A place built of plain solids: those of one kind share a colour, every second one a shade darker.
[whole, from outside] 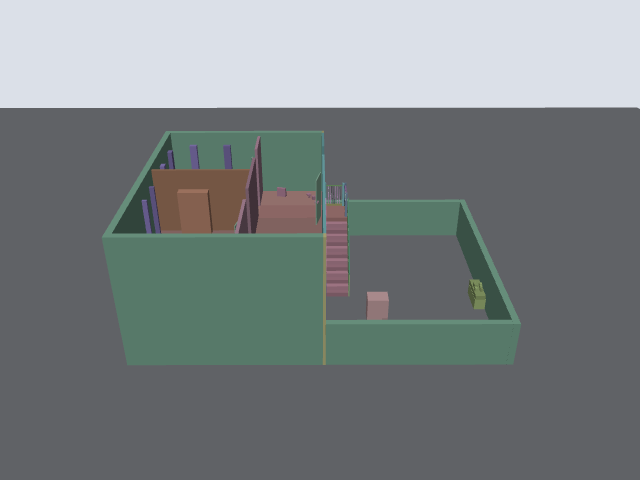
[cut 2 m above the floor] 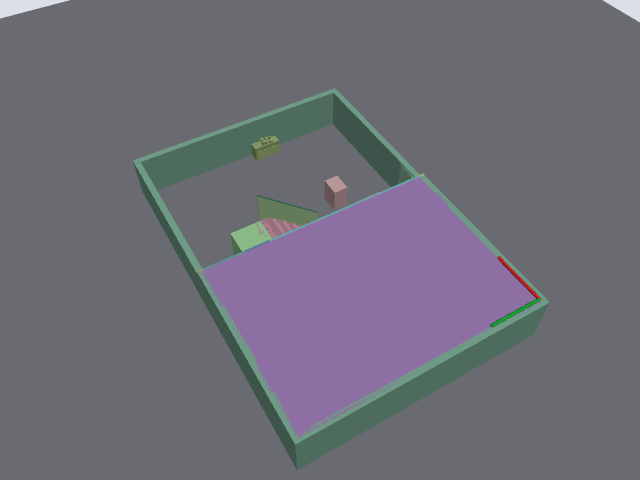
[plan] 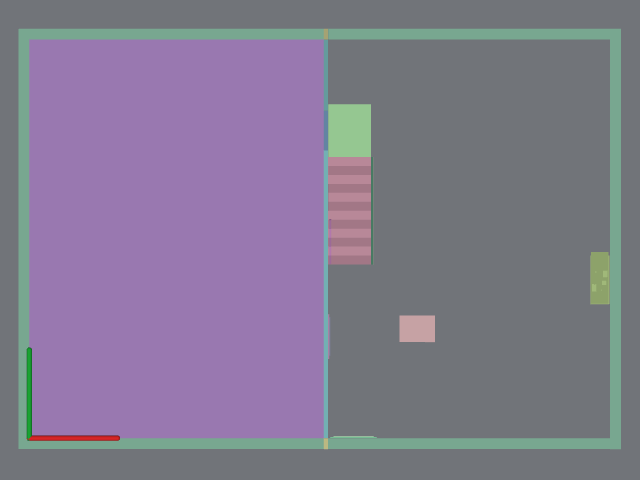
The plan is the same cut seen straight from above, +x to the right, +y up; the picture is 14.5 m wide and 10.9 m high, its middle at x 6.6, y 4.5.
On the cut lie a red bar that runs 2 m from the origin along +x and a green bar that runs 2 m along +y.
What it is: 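A house over a walled back yard; in the yard at the foot of the outdoor stair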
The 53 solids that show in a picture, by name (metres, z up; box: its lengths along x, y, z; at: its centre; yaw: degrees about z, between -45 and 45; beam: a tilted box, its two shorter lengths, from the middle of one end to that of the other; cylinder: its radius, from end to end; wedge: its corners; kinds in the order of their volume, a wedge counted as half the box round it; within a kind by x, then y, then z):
{
 "undercroft_block_1": {"box": [6.82, 9.3, 2.25], "at": [3.28, 4.52, 1.07]},
 "wall_1": {"box": [0.25, 9.55, 5.27], "at": [-0.12, 4.52, 2.58]},
 "wall_2": {"box": [7.03, 0.25, 5.27], "at": [3.27, -0.12, 2.58]},
 "wall_3": {"box": [7.03, 0.25, 5.27], "at": [3.27, 9.17, 2.58]},
 "wall_4": {"box": [6.4, 0.25, 1.85], "at": [9.99, -0.12, 0.88]},
 "wall_5": {"box": [6.4, 0.25, 1.85], "at": [9.99, 9.17, 0.88]},
 "wall_6": {"box": [0.25, 9.55, 1.85], "at": [13.31, 4.52, 0.88]},
 "step_1": {"box": [0.97, 0.61, 0.23], "at": [7.27, 4.25, 0.07]},
 "step_2": {"box": [0.97, 0.61, 0.42], "at": [7.27, 4.45, 0.16]},
 "step_3": {"box": [0.97, 0.61, 0.6], "at": [7.27, 4.65, 0.25]},
 "step_4": {"box": [0.97, 0.61, 0.78], "at": [7.27, 4.86, 0.34]},
 "step_5": {"box": [0.97, 0.61, 0.96], "at": [7.27, 5.06, 0.43]},
 "step_6": {"box": [0.97, 0.61, 1.15], "at": [7.27, 5.26, 0.52]},
 "step_7": {"box": [0.97, 0.61, 1.33], "at": [7.27, 5.47, 0.62]},
 "step_8": {"box": [0.97, 0.61, 1.51], "at": [7.27, 5.67, 0.71]},
 "step_9": {"box": [0.97, 0.61, 1.7], "at": [7.27, 5.87, 0.8]},
 "step_10": {"box": [0.97, 0.61, 1.88], "at": [7.27, 6.08, 0.89]},
 "step_11": {"box": [0.97, 0.61, 2.06], "at": [7.27, 6.28, 0.98]},
 "step_12": {"box": [0.97, 0.5, 2.25], "at": [7.27, 6.43, 1.07]},
 "upper_floor_1": {"box": [4.1, 5.49, 0.18], "at": [1.92, 2.62, 2.29]},
 "upper_floor_2": {"box": [2.73, 6.52, 0.18], "at": [5.32, 3.13, 2.29]},
 "upper_floor_3": {"box": [2.73, 1.6, 0.18], "at": [5.32, 8.37, 2.29]},
 "stair_wall_1": {"box": [0.1, 6.53, 5.27], "at": [6.73, 3.27, 2.58]},
 "stair_wall_2": {"box": [0.1, 1.62, 5.27], "at": [6.73, 8.24, 2.58]},
 "head_base_1": {"box": [0.97, 1.2, 2.33], "at": [7.27, 6.98, 1.11]},
 "upper_partition_1": {"box": [0.12, 2.74, 2.74], "at": [3.9, 1.37, 3.7]},
 "upper_partition_2": {"box": [0.12, 2.96, 2.74], "at": [3.9, 5.12, 3.7]},
 "upper_partition_3": {"box": [0.12, 1.55, 2.74], "at": [3.9, 8.27, 3.7]},
 "upper_split_wall_1": {"box": [3.84, 0.12, 2.74], "at": [1.92, 5.35, 3.7]},
 "slotfit_bedroom_storage_1": {"box": [1.2, 0.36, 1.94], "at": [1.59, 5.08, 3.3]},
 "upper_floor_head_1": {"box": [3.8, 1.2, 0.18], "at": [5.86, 6.98, 2.29]},
 "planter_1": {"box": [0.12, 0.25, 0.85], "at": [12.86, 3.7, 0.37]},
 "planter_2": {"box": [0.4, 1.18, 0.7], "at": [12.95, 3.64, 0.3]},
 "planter_3": {"box": [0.44, 1.11, 0.52], "at": [12.96, 3.59, 0.21]},
 "bin_1": {"box": [0.8, 0.6, 1.09], "at": [8.81, 2.49, 0.5]},
 "curtains_1": {"box": [0.19, 0.11, 2.19], "at": [0.09, 3.55, 3.53]},
 "curtains_2": {"box": [0.19, 0.11, 2.19], "at": [0.09, 4.71, 3.53]},
 "curtains_3": {"box": [0.18, 0.29, 2.24], "at": [0.09, 8.22, 3.56]},
 "curtains_4": {"box": [0.31, 0.19, 2.22], "at": [0.97, 8.96, 3.55]},
 "curtains_5": {"box": [0.31, 0.19, 2.22], "at": [2.46, 8.96, 3.55]},
 "back_wall_end_1": {"box": [0.1, 0.25, 5.27], "at": [6.73, -0.12, 2.58]},
 "back_wall_end_2": {"box": [0.1, 0.25, 5.27], "at": [6.73, 9.17, 2.58]},
 "guard_panel_1": {"wedge": [[7.76, 3.94, -0.05], [7.76, 3.94, 1.08], [7.76, 6.38, -0.05], [7.76, 6.38, 3.28], [7.81, 3.94, -0.05], [7.81, 3.94, 1.08], [7.81, 6.38, -0.05], [7.81, 6.38, 3.28]]},
 "back_wall_sill_1": {"box": [0.1, 0.9, 2.25], "at": [6.73, 6.98, 1.07]},
 "guard_cap_1": {"wedge": [[7.76, 3.94, 1.08], [7.76, 3.94, 1.13], [7.76, 6.38, 3.28], [7.76, 6.38, 3.33], [7.81, 3.94, 1.08], [7.81, 3.94, 1.13], [7.81, 6.38, 3.28], [7.81, 6.38, 3.33]]},
 "yard_gate_leaf_1": {"box": [0.92, 0.05, 1.75], "at": [7.36, 0.03, 0.82]},
 "doorleaf_door_1": {"box": [0.038, 0.84, 2.08], "at": [6.53, 6.17, 3.37], "yaw": -12.6},
 "undercroft_frame_1": {"box": [0.03, 1.02, 2.06], "at": [6.8, 2.31, 0.98]},
 "yard_gate_frame_1": {"box": [1.06, 0.03, 1.81], "at": [7.36, 0.01, 0.85]},
 "clutter_clhall_1": {"box": [0.4, 0.11, 0.46], "at": [4.85, 8.51, 2.56], "yaw": -13.2},
 "headland_ahead_guard_newel_1": {"box": [0.09, 0.09, 1.15], "at": [7.62, 7.53, 2.9]},
 "headland_side_guard_newel_1": {"box": [0.09, 0.09, 1.15], "at": [7.71, 6.51, 2.9]},
 "headland_ahead_guard_board_1": {"box": [0.79, 0.04, 0.15], "at": [7.22, 7.53, 2.4]}
}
